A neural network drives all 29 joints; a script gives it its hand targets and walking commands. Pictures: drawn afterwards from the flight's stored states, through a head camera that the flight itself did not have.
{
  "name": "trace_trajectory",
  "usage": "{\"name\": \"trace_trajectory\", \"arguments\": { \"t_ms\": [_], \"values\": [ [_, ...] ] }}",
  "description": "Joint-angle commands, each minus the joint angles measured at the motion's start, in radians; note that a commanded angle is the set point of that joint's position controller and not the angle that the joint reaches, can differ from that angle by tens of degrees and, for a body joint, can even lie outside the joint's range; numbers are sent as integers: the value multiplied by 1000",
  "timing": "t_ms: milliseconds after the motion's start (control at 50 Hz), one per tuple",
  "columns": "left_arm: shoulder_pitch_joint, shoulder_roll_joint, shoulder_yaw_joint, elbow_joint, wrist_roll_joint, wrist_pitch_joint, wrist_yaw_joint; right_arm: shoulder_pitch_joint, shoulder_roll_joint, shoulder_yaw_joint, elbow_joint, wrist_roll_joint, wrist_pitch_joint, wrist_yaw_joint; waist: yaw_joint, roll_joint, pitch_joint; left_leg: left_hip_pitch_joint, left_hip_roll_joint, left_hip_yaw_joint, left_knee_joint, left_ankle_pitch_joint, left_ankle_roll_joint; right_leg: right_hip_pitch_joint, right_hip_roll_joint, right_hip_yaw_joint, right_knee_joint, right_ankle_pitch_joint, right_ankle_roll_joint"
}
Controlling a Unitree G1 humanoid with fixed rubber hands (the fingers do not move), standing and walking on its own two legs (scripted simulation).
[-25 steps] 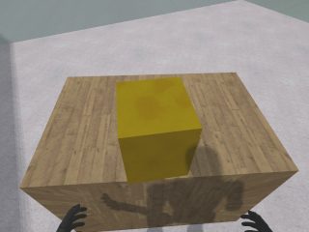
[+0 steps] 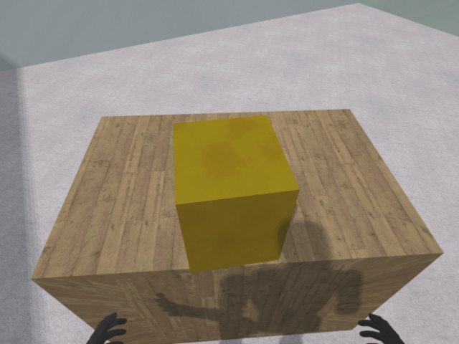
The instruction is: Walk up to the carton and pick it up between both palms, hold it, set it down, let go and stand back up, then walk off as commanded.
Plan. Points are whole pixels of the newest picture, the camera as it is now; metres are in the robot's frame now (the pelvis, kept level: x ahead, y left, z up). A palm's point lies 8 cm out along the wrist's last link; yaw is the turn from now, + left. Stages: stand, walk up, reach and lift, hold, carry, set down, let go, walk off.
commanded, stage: stand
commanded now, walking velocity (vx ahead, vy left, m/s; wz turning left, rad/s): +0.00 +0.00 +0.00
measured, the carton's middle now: (228, 195) +0.42 +0.05 +0.01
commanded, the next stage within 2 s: walk off in 0.34 s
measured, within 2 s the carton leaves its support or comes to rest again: neither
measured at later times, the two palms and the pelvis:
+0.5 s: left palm out of the picture +0.09 +0.27 -0.09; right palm out of the picture +0.11 -0.26 -0.09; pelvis -0.02 +0.00 +0.00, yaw +0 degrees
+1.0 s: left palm out of the picture -0.05 +0.27 -0.12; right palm out of the picture -0.01 -0.31 -0.13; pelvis -0.14 -0.03 -0.02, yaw -1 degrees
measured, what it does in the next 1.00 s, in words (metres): walks backwards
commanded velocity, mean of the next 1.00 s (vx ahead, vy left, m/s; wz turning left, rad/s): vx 0.00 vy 0.00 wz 0.00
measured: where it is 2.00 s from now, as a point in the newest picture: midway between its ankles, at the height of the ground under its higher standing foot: outside the picture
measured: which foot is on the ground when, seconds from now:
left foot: down 0.00-1.00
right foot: down 0.00-0.76, up 0.78-1.00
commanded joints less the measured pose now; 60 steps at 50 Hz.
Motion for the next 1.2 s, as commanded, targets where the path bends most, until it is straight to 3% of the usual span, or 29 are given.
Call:
{"name": "trace_trajectory", "arguments": {
  "t_ms": [0, 160, 200, 240, 280, 300, 360, 380, 500, 520, 560, 580, 680, 700, 720, 740, 760, 800, 840, 920, 960, 980, 1000, 1020, 1040, 1060, 1100, 1140, 1180],
  "values": [
    [-48, 245, 37, 10, 2, -26, 7, -17, -267, -81, -49, -21, -9, -24, -45, 89, -29, -38, 57, -29, -48, 173, 79, 11, -92, 31, -27, 238, -58],
    [-35, 254, 37, 31, -2, -30, 12, -1, -236, -79, -44, -10, -7, -22, -64, 143, -87, -4, 59, -32, -41, 237, 71, 45, -108, 47, -1, 296, -66],
    [-27, 252, 40, 39, -14, -36, 4, -12, -243, -83, -30, -12, -6, -21, -37, 147, -48, -27, 65, -30, -53, 224, 73, 36, -106, 50, -17, 241, -67],
    [-36, 240, 36, 40, -12, -25, 2, -20, -259, -88, -37, -13, -13, -23, -36, 59, -28, -51, 69, -61, -67, 222, 79, 39, -108, 28, -23, 252, -74],
    [-19, 246, 41, 55, -20, -19, 7, -49, -242, -77, -38, -14, -14, -26, -19, 180, 6, -53, 74, -32, -61, 242, 80, 8, -108, 47, -30, 244, -77],
    [-21, 280, 40, 68, -11, -22, 2, -26, -245, -71, -33, -1, -13, -28, -44, 103, -48, -33, 63, -37, -58, 184, 75, 26, -104, 47, -28, 230, -68],
    [-44, 266, 38, 68, 4, -19, 5, -38, -246, -78, -14, -18, -10, -20, -39, 134, -6, -75, 65, -36, -65, 148, 73, 29, -103, 53, -40, 204, -74],
    [-34, 266, 43, 57, -12, -24, 2, -21, -242, -79, -18, -9, -13, -24, -44, 58, -11, -61, 65, -43, -72, 169, 76, 26, -106, 45, -28, 219, -74],
    [-32, 256, 39, 81, -19, -28, 4, -65, -255, -80, 2, -13, -9, -19, -14, 113, 1, -62, 61, -32, -77, 122, 81, 2, -108, 52, -54, 195, -67],
    [0, 318, 38, 37, -12, 1, 14, -20, -325, -91, -8, -16, 24, -31, -38, 42, 74, -120, 32, -33, 64, 437, 95, -98, -98, 36, 45, 488, -70],
    [23, 320, 54, 24, -11, 13, 20, 22, -290, -92, -16, -6, 46, -34, -43, 16, 59, -116, -11, 12, 158, 381, 92, -111, -124, 62, 43, 575, -106],
    [31, 316, 44, 22, -15, 19, 23, 19, -304, -94, -6, -1, 47, -29, -46, 58, 37, -112, -20, 23, 156, 352, 94, -127, -121, 66, 66, 559, -112],
    [-25, 328, 58, -7, -10, 37, 24, 93, -283, -100, -27, 1, 71, -27, -75, -24, -7, -78, -49, -2, 246, 132, 120, -216, -143, 92, 94, 389, -146],
    [-56, 327, 53, -20, -11, 40, 22, 103, -300, -105, -18, 0, 77, -26, -86, 6, -4, -85, -32, -32, 252, 96, 135, -270, -149, 110, 152, 319, -149],
    [-24, 297, 51, -16, -18, 46, 23, 88, -317, -111, -27, -3, 75, -24, -92, 129, -48, -110, 47, -123, 120, 130, 193, -252, -81, 47, 268, 235, -129],
    [-15, 269, 50, -20, -4, 57, 20, 62, -361, -123, -51, -14, 69, -29, -99, 251, -26, -229, 218, -268, -66, 308, 285, -202, 74, -59, 543, -128, -53],
    [11, 269, 59, -19, 2, 69, 32, 15, -409, -136, -58, -13, 66, -32, -92, 290, 6, -326, 350, -376, -133, 347, 372, -182, 82, -45, 735, -366, -20],
    [50, 285, 69, 2, -6, 74, 28, -46, -409, -134, -87, -20, 65, -45, -54, 228, 43, -442, 359, -374, -114, 303, 377, -126, 60, 27, 838, -346, -24],
    [77, 288, 65, 29, -18, 81, 22, -94, -389, -115, -91, -21, 66, -58, -35, 231, 55, -403, 301, -275, -49, 389, 324, -142, 42, 38, 811, -318, -40],
    [61, 236, 61, 11, -24, 62, 20, -50, -332, -112, -86, -38, 74, -55, -36, 266, -14, -33, 201, -216, 73, 545, 222, -205, -27, -15, 273, -254, -51],
    [73, 253, 81, 35, -26, 53, 14, 5, -341, -120, -93, -28, 85, -54, -43, 231, -102, -33, 162, -192, 160, 457, 204, -48, -9, -35, 74, -188, -47],
    [110, 262, 82, 41, -18, 44, 16, -9, -331, -120, -84, -30, 84, -54, -6, 180, -69, -163, 113, -148, 210, 368, 167, 33, -27, -1, -28, -62, -60],
    [128, 319, 81, 47, -6, 32, 21, -5, -282, -108, -91, -21, 91, -49, 7, -49, -60, -310, -22, -79, 336, 88, 120, 62, -119, 158, -55, 170, -92],
    [125, 395, 85, 31, 0, 35, 25, -4, -248, -101, -106, -8, 101, -49, -9, -226, -73, -434, -145, -39, 505, -349, 91, 51, -303, 415, -45, 333, -177],
    [75, 392, 87, 5, 2, 41, 27, 13, -275, -106, -88, -4, 106, -63, -17, -140, -80, -361, -151, -132, 679, -377, 79, -57, -348, 412, -29, 371, -262],
    [20, 415, 89, -13, 14, 36, 38, 2, -284, -116, -72, -8, 108, -65, -12, -149, -21, -345, -161, -214, 753, -353, 77, -163, -374, 440, -70, 269, -289],
    [-63, 356, 72, -49, 3, 30, 44, 55, -299, -118, -70, 7, 116, -57, -60, -99, 55, -359, -201, -238, 831, -236, 63, -138, -251, 276, -48, 347, -176],
    [-38, 324, 62, -47, -3, 28, 56, 45, -319, -122, -65, -7, 118, -54, -48, -94, 76, -403, -199, -222, 862, -201, 39, -96, -252, 243, -23, 400, -166],
    [-13, 332, 79, -22, 2, 16, 64, 105, -326, -112, -50, -11, 118, -39, -50, -39, -1, -437, -189, -231, 862, -186, 10, 58, -264, 301, -15, 147, -159]
  ]
}}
